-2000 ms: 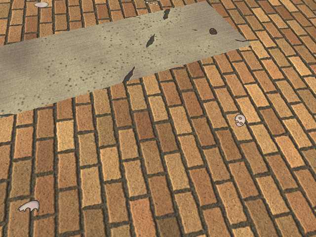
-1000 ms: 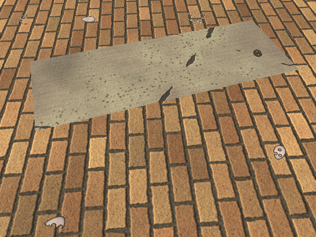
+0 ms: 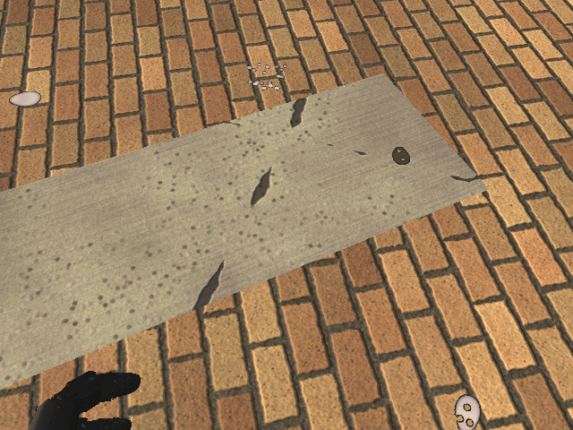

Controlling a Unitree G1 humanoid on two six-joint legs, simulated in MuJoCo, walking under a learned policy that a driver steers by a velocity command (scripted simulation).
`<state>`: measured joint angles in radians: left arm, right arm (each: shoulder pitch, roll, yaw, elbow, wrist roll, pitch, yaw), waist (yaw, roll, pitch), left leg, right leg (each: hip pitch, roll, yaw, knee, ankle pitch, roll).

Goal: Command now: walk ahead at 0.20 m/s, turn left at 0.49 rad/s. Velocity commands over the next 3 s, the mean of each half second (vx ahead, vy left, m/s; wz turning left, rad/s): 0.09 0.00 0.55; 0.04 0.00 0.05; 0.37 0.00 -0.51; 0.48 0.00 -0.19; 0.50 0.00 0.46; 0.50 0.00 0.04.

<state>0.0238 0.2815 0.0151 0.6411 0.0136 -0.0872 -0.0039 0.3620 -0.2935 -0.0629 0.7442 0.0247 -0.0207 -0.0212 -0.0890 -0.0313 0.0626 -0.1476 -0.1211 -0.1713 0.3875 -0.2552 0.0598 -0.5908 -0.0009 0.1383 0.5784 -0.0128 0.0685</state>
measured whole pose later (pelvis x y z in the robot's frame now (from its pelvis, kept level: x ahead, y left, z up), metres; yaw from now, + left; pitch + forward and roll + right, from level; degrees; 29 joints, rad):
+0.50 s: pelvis +0.09 -0.02 -0.01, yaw +19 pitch +0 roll -2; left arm 0.12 0.31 0.06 0.73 0.00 0.01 0.02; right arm 0.19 -0.31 -0.05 0.60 0.01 0.07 -0.01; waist 0.02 0.00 0.07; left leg -0.38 0.06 0.01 0.74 -0.34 -0.04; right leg -0.29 -0.05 -0.15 0.44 -0.14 -0.02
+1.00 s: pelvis +0.10 +0.00 -0.01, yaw +17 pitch +0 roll +1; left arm 0.24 0.29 0.05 0.78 -0.03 0.03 0.00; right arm 0.14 -0.26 -0.04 0.69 0.01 0.02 -0.03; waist 0.02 0.01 0.01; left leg -0.26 0.01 0.10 0.58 -0.33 0.04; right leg -0.21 -0.01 -0.05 0.58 -0.39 -0.03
